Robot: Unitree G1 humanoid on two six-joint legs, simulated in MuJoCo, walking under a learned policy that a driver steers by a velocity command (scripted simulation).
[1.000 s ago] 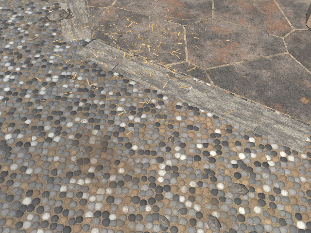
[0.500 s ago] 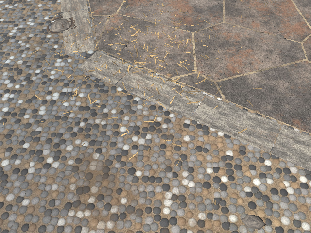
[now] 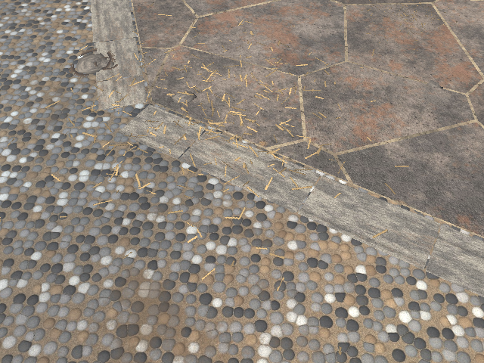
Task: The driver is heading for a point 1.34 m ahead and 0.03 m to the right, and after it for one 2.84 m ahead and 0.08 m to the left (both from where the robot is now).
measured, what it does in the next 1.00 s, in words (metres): walks ahead: left foot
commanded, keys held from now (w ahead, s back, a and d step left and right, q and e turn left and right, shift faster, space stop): w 1.00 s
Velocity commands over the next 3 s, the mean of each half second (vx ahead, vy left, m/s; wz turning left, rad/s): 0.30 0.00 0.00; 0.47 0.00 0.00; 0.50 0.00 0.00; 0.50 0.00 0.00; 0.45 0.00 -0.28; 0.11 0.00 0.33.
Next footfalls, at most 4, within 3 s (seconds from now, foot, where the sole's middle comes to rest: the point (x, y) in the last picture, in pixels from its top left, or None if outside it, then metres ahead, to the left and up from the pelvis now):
0.72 left None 0.45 0.11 -0.77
1.28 right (291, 276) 0.78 -0.12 -0.77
1.82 left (217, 196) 1.09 0.12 -0.77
2.38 right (283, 138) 1.39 -0.13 -0.77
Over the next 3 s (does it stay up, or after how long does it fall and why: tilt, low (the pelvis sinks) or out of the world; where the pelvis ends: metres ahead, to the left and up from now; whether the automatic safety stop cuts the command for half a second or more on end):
stays up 1.43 -0.02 0.00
